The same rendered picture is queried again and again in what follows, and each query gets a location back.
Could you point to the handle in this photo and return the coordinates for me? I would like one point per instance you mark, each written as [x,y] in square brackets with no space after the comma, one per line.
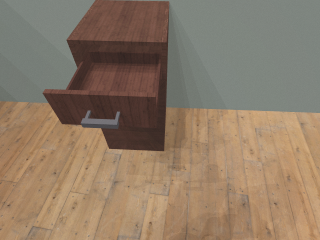
[88,122]

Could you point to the drawer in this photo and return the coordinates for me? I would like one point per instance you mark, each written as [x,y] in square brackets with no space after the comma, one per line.
[107,82]

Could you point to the cabinet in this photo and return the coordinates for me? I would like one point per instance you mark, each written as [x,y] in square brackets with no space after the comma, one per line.
[128,26]

